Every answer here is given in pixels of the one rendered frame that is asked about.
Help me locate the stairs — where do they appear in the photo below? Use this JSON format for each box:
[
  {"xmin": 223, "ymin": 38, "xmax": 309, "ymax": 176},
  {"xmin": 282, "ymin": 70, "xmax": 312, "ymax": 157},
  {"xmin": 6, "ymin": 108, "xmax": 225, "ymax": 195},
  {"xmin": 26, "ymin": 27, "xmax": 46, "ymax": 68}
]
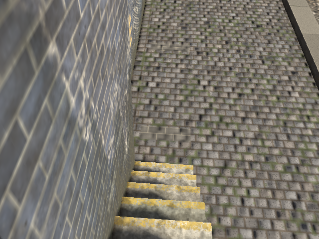
[{"xmin": 112, "ymin": 161, "xmax": 212, "ymax": 239}]

